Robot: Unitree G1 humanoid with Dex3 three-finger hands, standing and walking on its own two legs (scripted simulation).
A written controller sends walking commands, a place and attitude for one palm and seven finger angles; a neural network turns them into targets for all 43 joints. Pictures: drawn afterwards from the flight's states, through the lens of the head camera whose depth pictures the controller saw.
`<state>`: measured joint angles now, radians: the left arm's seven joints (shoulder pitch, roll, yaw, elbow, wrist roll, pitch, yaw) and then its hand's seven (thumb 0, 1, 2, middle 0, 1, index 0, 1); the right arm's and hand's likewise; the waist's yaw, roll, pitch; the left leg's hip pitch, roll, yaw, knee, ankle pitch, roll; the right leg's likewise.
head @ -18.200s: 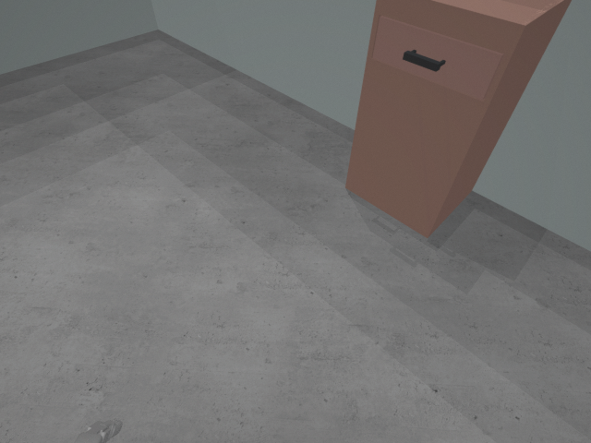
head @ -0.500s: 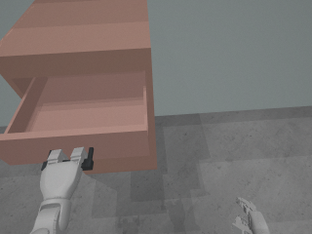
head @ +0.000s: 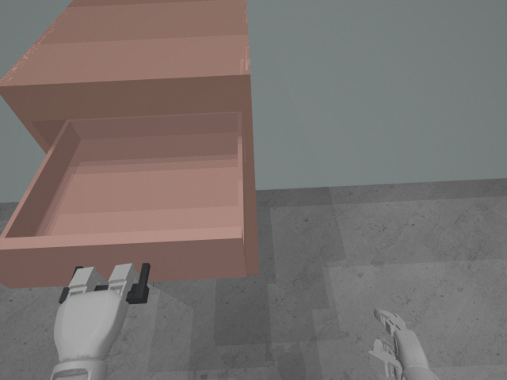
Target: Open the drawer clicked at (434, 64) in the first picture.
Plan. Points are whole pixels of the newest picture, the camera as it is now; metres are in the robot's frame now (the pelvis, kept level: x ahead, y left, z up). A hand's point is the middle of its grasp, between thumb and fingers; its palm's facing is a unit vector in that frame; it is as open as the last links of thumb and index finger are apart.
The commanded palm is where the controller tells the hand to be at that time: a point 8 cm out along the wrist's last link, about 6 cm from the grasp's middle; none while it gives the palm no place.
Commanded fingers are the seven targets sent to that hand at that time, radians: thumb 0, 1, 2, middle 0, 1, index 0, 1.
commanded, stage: pull the drawer open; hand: left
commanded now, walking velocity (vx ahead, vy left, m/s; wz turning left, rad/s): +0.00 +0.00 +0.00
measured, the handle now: (108, 282) +0.25 +0.26 +0.01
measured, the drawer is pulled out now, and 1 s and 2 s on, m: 0.30 0.30 0.30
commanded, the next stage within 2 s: open the thumb to release the handle in 0.56 s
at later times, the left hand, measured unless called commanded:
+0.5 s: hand (111, 325) +0.19 +0.24 -0.01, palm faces +0.00 -0.07 -1.00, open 6.0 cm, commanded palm +0.15 +0.26 +0.04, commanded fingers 0.00 0.90 0.90 -0.40 -1.35 -0.40 -1.35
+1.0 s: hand (108, 321) +0.20 +0.25 -0.01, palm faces +0.00 -0.07 -1.00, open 8.8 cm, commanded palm +0.18 +0.24 +0.04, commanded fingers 0.00 -0.36 0.36 -0.31 -1.22 -0.31 -1.22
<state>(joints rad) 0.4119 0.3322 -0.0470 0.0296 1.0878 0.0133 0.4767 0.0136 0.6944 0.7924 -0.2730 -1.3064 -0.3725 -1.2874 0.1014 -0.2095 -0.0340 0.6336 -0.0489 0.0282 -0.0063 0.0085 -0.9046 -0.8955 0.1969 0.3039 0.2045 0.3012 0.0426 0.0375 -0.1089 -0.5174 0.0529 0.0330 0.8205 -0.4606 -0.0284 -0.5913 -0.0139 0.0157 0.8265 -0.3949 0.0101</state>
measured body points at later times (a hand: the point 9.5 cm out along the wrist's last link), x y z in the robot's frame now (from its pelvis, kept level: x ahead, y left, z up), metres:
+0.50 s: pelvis +0.01 +0.00 +0.00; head +0.05 -0.01 +0.45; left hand +0.19 +0.24 +0.05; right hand +0.20 -0.24 -0.11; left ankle -0.03 +0.14 -0.70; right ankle +0.01 -0.13 -0.70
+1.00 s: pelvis +0.00 +0.00 +0.00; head +0.03 -0.02 +0.45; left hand +0.20 +0.25 +0.05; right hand +0.21 -0.21 -0.10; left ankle -0.03 +0.14 -0.70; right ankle +0.01 -0.13 -0.70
